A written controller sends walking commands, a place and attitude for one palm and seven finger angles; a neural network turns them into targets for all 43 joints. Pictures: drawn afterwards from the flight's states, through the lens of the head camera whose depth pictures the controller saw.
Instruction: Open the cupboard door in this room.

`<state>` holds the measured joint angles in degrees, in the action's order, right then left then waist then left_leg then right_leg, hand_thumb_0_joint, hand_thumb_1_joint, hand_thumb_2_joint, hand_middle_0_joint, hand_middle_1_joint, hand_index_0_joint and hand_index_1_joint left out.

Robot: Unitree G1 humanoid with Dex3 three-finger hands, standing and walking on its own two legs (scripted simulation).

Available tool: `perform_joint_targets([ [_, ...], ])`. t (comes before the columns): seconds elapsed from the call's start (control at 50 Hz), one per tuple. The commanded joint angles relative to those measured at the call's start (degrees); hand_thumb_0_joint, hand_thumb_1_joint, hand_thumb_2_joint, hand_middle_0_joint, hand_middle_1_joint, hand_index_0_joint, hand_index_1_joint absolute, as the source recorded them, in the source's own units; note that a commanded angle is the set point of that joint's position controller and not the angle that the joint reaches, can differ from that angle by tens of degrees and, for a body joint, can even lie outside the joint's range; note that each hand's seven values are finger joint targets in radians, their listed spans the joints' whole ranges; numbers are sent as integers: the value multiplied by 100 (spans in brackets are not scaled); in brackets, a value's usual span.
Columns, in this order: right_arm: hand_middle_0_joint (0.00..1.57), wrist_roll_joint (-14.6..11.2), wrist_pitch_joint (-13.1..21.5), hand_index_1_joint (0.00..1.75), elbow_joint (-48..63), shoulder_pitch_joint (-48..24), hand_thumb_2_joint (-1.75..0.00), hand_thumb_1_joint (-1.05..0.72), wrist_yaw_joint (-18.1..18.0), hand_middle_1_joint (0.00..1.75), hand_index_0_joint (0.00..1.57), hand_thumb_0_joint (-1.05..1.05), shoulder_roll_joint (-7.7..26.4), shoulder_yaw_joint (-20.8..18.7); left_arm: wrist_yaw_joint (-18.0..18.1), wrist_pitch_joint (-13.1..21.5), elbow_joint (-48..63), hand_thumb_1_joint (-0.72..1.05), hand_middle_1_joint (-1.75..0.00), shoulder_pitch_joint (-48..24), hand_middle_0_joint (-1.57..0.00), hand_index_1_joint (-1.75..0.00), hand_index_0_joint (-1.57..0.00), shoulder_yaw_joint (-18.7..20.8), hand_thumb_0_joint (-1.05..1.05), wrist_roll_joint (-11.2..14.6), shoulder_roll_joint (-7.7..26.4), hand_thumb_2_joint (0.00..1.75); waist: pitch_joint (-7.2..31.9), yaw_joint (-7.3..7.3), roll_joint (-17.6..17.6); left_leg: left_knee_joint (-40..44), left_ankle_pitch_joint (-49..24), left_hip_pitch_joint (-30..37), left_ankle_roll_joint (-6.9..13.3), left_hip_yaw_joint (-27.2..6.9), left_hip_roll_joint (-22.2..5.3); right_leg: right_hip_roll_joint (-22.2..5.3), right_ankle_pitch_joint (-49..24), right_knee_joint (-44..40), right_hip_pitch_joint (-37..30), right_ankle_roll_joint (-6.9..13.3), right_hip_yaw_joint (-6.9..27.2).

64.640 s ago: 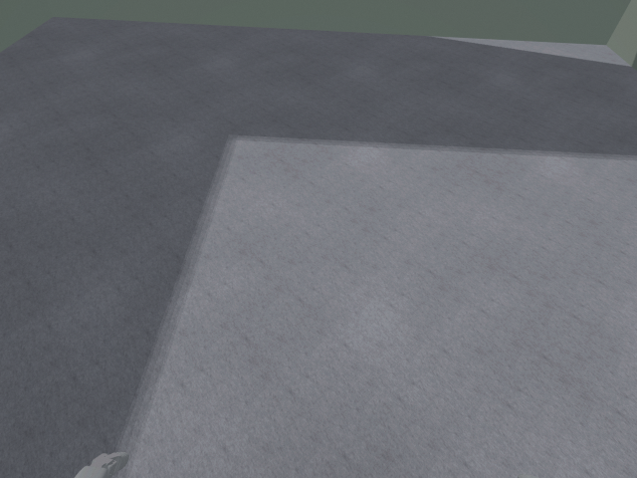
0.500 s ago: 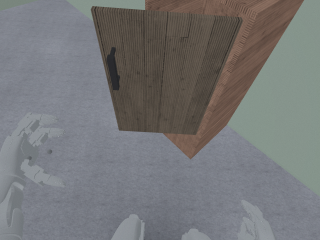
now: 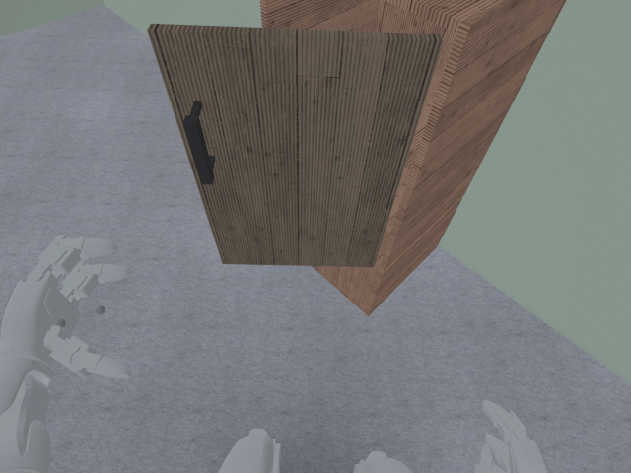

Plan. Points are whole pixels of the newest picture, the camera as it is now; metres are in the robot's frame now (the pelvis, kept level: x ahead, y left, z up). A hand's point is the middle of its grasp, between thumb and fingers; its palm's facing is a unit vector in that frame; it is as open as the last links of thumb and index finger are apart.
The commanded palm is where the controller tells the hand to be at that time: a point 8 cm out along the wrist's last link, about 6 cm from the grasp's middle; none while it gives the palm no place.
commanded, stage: move the hooked fingers beside the handle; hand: left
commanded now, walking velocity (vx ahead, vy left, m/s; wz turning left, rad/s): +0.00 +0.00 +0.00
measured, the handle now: (202, 144) +0.59 +0.22 +0.04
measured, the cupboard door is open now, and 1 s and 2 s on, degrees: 45 45 45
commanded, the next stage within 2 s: none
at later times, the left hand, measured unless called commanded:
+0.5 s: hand (122, 259) +0.36 +0.27 +0.05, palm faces +0.03 -1.00 -0.02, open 14.0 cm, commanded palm +0.33 +0.32 +0.05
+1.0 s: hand (136, 215) +0.43 +0.28 +0.05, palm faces +0.05 -1.00 -0.01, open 14.0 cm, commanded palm +0.40 +0.32 +0.05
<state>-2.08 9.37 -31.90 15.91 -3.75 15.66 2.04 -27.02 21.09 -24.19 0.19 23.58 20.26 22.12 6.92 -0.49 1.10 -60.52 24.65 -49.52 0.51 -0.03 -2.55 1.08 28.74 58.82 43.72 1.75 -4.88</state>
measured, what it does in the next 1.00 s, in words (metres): stands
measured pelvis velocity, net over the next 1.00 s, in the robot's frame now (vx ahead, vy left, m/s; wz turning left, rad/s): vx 0.00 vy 0.02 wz -0.03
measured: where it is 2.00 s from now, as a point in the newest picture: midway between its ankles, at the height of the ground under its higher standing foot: outside the picture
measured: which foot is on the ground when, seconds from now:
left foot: down 0.00-1.00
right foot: down 0.00-1.00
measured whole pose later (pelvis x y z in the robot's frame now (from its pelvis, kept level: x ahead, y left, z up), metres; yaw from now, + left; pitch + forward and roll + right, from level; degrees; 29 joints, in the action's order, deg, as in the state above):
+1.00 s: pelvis +0.00 +0.02 -0.01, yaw -2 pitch +19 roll -3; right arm -1.0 3.1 -35.0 18.6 -2.8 15.6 2.2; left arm -23.7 22.4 -53.2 -32.2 27.3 11.9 29.3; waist 7.3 -4.9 0.3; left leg -64.6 26.1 -58.0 2.1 1.2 -2.9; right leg 1.3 29.0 61.8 52.2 0.3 -3.4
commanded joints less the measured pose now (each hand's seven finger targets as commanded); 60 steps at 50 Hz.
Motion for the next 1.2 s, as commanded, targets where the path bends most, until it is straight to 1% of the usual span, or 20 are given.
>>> perform_joint_targets([
  [0.0, 20, -29, 265, 30, 717, -58, -90, -90, -96, 30, 20, 0, 843, -373, 30, 308, 874, -50, -120, -1047, -30, -120, -30, 568, 0, 191, 1422, 30, 1262, -25, 151, 775, -773, 1026, 139, -118, 199, 81, -823, -1066, -479, -90, 537],
  [0.08, 20, -43, 268, 30, 756, -53, -90, -90, -87, 30, 20, 0, 835, -367, -76, 247, 894, -50, -120, -1062, -30, -120, -30, 460, 0, 166, 1381, 30, 1392, -13, 274, 695, -927, 1040, 148, -78, 199, 60, -1028, -1047, -571, -92, 621],
  [0.16, 20, -6, 265, 30, 608, -15, -90, -90, -146, 30, 20, 0, 854, -347, -43, 338, 741, -50, -120, -1944, -30, -120, -30, 659, 0, 89, 1731, 30, 1443, -109, 250, 526, -938, 889, 145, -108, 160, 67, -1037, -908, -450, -86, 668],
  [0.2, 20, -24, 272, 30, 543, -11, -90, -90, -167, 30, 20, 0, 844, -337, -47, 387, 531, -50, -120, -2246, -30, -120, -30, 566, 0, 76, 1641, 30, 1364, -165, 284, 512, -852, 892, 141, -115, 156, 71, -941, -890, -311, -85, 639],
  [0.32, 20, -26, 234, 30, 478, 119, -90, -90, -164, 30, 20, 0, 884, -362, -116, 228, 186, -50, -120, -2653, -30, -120, -30, 369, 0, -80, 1639, 30, 1814, -143, 551, 536, -1207, 1191, 145, -126, 156, 81, -1407, -732, -309, -57, 502],
  [0.4, 20, -17, 101, 30, 471, 225, -90, -90, -137, 30, 20, 0, 927, -384, -79, 52, -258, -50, -120, -2643, -30, -120, -30, 841, 0, -108, 2121, 30, 1881, -47, 290, 503, -1342, 968, 138, -102, 140, 83, -1611, -699, -472, -77, 520],
  [0.44, 20, -4, 68, 30, 509, 238, -90, -90, -114, 30, 20, 0, 907, -377, -30, 60, -288, -50, -120, -2815, -30, -120, -30, 791, 0, -103, 2037, 30, 1910, -28, 424, 494, -1454, 1009, 142, -95, 153, 109, -1717, -639, -463, -46, 487],
  [0.58, 20, 21, -71, 30, 405, 461, -90, -90, -35, 30, 20, 0, 936, -441, 58, 316, -446, -50, -120, -3252, -30, -120, -30, 647, 0, -250, 1937, 30, 2151, -157, 546, 481, -1733, 1364, 116, -144, 110, 151, -1855, -538, -162, -45, 369],
  [0.62, 20, 16, -113, 30, 323, 475, -90, -90, -39, 30, 20, 0, 954, -440, 39, 322, -663, -50, -120, -3630, -30, -120, -30, 459, 0, -306, 1833, 30, 1960, -286, 525, 489, -1489, 1295, 123, -167, 98, 149, -1602, -586, 52, -53, 360],
  [0.64, 20, 19, -136, 30, 308, 545, -90, -90, -56, 30, 20, 0, 988, -449, 40, 332, -774, -50, -120, -3716, -30, -120, -30, 582, 0, -306, 1976, 30, 1971, -278, 330, 478, -1511, 1260, 135, -219, 79, 177, -1582, -546, 64, -24, 321],
  [0.74, 20, 34, -230, 30, 206, 642, -90, -90, -71, 30, 20, 0, 1026, -448, 128, 373, -994, -50, -120, -4558, -30, -120, -30, 438, 0, -451, 2010, 30, 2110, -354, 708, 513, -1460, 1587, 93, -337, 55, 162, -1285, -512, 500, 8, 252],
  [0.78, 20, 59, -283, 30, 145, 702, -90, -90, -71, 30, 20, 0, 1040, -458, 233, 437, -1127, -50, -120, -4707, -30, -120, -30, 617, 0, -549, 2254, 30, 2260, -328, 733, 522, -1514, 1706, 62, -379, 29, 153, -1266, -506, 533, 1, 253],
  [0.82, 20, 73, -311, 30, 143, 717, -90, -90, -46, 30, 20, 0, 1015, -447, 320, 487, -1181, -50, -120, -4874, -30, -120, -30, 504, 0, -609, 2142, 30, 2352, -354, 773, 508, -1531, 1753, 60, -384, 35, 150, -1253, -489, 556, -12, 246],
  [0.86, 20, 98, -369, 30, 117, 797, -90, -90, -33, 30, 20, 0, 1049, -448, 382, 534, -1401, -50, -120, -4866, -30, -120, -30, 787, 0, -656, 2454, 30, 2473, -289, 749, 457, -1672, 1738, 42, -378, 19, 167, -1353, -435, 524, -1, 241],
  [0.92, 20, 88, -474, 30, 121, 808, -90, -90, 1, 30, 20, 0, 1051, -426, 391, 482, -1864, -50, -120, -4859, -30, -120, -30, 766, 0, -720, 2466, 30, 2200, -324, 579, 474, -1471, 1407, 68, -330, 30, 169, -1297, -470, 464, -22, 245],
  [1.04, 20, 109, -622, 30, 99, 947, -90, -90, 24, 30, 20, 0, 1078, -427, 289, 553, -2103, -50, -120, -5580, -30, -120, -30, 493, 0, -795, 2357, 30, 2263, -494, 748, 405, -1529, 1611, 75, -409, -5, 209, -1230, -426, 835, 5, 214],
  [1.1, 20, 119, -699, 30, 14, 1011, -90, -90, 20, 30, 20, 0, 1121, -439, 320, 659, -2339, -50, -120, -5770, -30, -120, -30, 669, 0, -827, 2590, 30, 2309, -497, 687, 377, -1481, 1574, 60, -440, -16, 204, -1173, -423, 886, -3, 218],
  [1.12, 20, 119, -712, 30, -19, 1007, -90, -90, 17, 30, 20, 0, 1108, -420, 316, 671, -2393, -50, -120, -6050, -30, -120, -30, 479, 0, -845, 2441, 30, 2261, -626, 598, 345, -1356, 1495, 90, -449, -14, 203, -1096, -415, 970, -26, 220],
  [1.16, 20, 137, -745, 30, -76, 1058, -90, -90, 5, 30, 20, 0, 1133, -410, 350, 718, -2534, -50, -120, -6345, -30, -120, -30, 607, 0, -913, 2677, 30, 2307, -611, 755, 316, -1287, 1479, 77, -480, -18, 195, -1018, -368, 1078, -13, 229],
  [1.18, 20, 133, -764, 30, -88, 1067, -90, -90, 13, 30, 20, 0, 1125, -404, 352, 702, -2641, -50, -120, -6371, -30, -120, -30, 498, 0, -935, 2576, 30, 2258, -653, 813, 328, -1222, 1525, 74, -505, -15, 201, -957, -379, 1171, -8, 218],
])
